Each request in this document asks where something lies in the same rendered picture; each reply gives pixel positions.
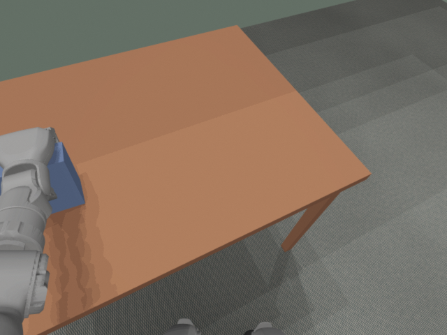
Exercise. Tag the robot shin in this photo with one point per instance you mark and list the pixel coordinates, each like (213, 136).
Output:
(185, 321)
(262, 325)

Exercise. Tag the robot left shin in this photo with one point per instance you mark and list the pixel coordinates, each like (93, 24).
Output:
(185, 321)

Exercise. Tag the robot left hand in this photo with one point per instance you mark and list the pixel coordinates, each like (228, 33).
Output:
(33, 144)

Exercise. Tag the sponge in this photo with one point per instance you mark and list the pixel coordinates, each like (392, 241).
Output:
(63, 179)

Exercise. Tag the table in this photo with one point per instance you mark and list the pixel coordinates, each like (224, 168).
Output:
(182, 148)

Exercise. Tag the robot right shin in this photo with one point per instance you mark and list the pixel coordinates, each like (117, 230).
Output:
(262, 325)

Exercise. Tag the left robot forearm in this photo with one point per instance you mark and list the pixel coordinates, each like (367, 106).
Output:
(24, 206)

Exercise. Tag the robot left upper arm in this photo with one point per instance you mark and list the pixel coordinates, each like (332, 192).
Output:
(23, 287)

